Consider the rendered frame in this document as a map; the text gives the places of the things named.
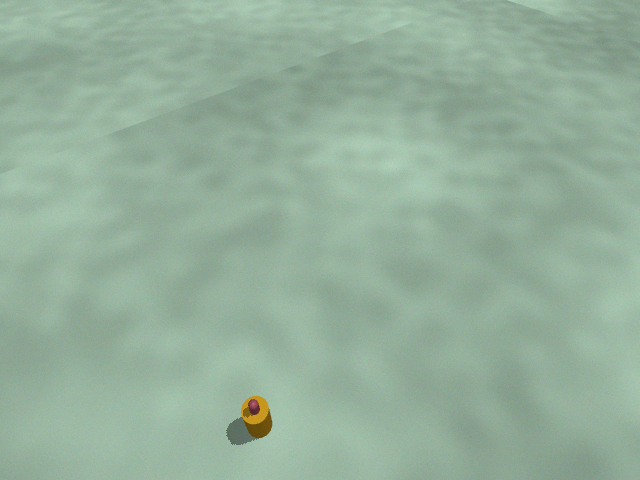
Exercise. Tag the bottle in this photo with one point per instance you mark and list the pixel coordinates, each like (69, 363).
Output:
(256, 415)

